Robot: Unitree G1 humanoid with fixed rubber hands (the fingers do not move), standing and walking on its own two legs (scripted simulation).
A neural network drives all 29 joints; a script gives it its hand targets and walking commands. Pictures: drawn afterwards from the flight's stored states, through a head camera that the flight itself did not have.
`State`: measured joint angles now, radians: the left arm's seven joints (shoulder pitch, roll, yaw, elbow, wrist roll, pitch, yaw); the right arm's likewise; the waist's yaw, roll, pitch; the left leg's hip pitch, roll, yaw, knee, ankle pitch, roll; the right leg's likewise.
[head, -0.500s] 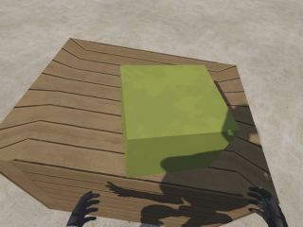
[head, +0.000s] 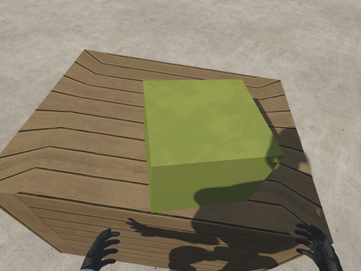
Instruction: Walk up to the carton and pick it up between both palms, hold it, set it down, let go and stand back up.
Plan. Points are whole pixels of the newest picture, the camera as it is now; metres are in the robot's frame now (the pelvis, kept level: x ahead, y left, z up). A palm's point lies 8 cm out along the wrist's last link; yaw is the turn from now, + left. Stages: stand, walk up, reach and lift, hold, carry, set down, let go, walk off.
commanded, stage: let go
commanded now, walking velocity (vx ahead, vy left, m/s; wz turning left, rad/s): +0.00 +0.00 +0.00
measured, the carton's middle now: (197, 143) +0.43 +0.00 +0.02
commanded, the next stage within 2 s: stand in 0.10 s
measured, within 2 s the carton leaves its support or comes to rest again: neither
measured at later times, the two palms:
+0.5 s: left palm out of the picture +0.08 +0.28 -0.11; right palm (326, 267) +0.18 -0.28 -0.02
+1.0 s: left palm out of the picture +0.08 +0.28 -0.11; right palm (327, 268) +0.18 -0.28 -0.02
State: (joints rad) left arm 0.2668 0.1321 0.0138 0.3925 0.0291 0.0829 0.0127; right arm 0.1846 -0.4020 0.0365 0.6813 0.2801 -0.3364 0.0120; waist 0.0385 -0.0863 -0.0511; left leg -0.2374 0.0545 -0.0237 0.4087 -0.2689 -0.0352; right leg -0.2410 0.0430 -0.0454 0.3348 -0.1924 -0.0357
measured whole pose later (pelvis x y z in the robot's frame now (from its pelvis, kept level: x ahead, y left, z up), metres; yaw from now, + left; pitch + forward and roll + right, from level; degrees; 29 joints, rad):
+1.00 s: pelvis -0.02 +0.00 -0.01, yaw +0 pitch +1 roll -1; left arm 0.24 0.33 0.01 0.80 0.03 -0.03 -0.03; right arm 0.17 -0.40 -0.02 0.56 0.03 -0.15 -0.04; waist 0.04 -0.02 -0.05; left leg -0.22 0.05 -0.02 0.53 -0.32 -0.03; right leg -0.24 0.04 -0.04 0.47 -0.25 -0.03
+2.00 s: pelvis -0.03 +0.00 -0.01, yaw +0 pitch +0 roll -1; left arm 0.21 0.33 0.01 0.82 0.03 -0.03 -0.03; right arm 0.14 -0.40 -0.03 0.56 0.03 -0.14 -0.04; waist 0.04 0.02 -0.05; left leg -0.22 0.05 -0.02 0.53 -0.31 -0.03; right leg -0.24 0.04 -0.04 0.47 -0.23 -0.03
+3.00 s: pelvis -0.03 +0.00 -0.01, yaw +0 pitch -1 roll -1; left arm 0.19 0.33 0.01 0.82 0.03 -0.02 -0.03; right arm 0.14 -0.40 -0.03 0.56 0.03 -0.12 -0.04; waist 0.04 0.03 -0.05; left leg -0.22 0.05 -0.02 0.53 -0.30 -0.03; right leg -0.24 0.04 -0.04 0.47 -0.23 -0.03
